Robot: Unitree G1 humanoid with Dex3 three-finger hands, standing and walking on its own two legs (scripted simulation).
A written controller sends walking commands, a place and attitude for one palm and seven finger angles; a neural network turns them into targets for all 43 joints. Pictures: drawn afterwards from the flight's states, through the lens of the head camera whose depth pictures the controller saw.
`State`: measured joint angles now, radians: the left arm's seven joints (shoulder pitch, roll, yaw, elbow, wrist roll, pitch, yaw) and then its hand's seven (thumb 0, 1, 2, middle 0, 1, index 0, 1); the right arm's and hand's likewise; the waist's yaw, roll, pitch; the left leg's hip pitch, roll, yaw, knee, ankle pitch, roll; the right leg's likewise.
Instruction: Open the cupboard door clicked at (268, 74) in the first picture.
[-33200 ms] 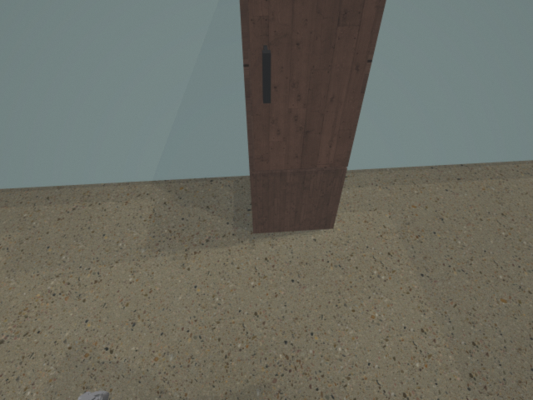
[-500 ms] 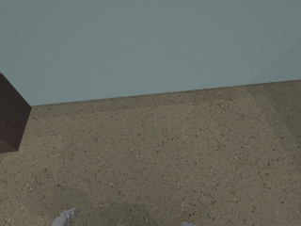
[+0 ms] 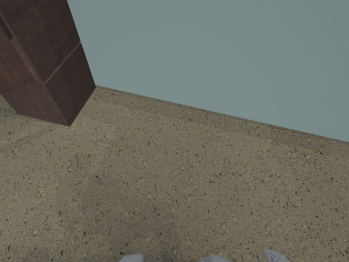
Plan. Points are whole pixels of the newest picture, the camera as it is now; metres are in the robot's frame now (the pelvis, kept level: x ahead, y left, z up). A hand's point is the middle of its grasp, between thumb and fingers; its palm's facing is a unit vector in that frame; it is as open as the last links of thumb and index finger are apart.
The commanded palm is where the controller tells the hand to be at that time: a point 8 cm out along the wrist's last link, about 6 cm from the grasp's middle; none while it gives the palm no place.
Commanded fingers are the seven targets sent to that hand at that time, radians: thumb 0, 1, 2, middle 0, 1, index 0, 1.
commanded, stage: turn to face it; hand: left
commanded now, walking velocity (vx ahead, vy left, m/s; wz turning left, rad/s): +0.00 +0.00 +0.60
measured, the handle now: out of the picture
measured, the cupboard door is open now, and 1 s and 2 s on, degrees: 51 51 51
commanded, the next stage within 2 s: take the last steps up to it in 1.16 s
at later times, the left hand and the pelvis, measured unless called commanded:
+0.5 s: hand out of the picture +0.05 +0.15 -0.14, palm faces +0.29 -0.92 -0.25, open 7.4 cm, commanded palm none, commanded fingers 0.00 0.90 0.90 -0.20 -0.30 -0.20 -0.30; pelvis +0.02 -0.05 +0.02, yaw +19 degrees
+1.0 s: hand out of the picture -0.04 +0.20 -0.15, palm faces +0.55 -0.80 -0.23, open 7.4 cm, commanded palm none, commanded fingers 0.00 0.90 0.90 -0.20 -0.30 -0.20 -0.30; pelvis +0.01 -0.01 +0.02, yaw +32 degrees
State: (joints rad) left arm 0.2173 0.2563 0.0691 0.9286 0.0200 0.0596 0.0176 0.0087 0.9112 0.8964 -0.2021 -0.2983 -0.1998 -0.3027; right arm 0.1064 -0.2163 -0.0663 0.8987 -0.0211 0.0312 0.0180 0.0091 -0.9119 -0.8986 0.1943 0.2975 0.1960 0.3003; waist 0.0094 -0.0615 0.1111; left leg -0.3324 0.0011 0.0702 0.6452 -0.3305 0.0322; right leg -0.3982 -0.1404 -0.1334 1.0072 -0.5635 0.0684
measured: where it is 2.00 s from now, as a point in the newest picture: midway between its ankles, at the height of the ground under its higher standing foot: outside the picture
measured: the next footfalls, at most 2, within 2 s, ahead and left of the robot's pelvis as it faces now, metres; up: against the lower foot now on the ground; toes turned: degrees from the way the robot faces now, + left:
right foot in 0.30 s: +0.07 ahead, -0.15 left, +0.00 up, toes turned +7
left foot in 0.70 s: +0.00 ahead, +0.09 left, +0.00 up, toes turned +33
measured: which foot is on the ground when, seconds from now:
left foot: down 0.00-0.30, up 0.32-0.68, down 0.70-1.00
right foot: up 0.00-0.28, down 0.30-0.70, up 0.72-1.00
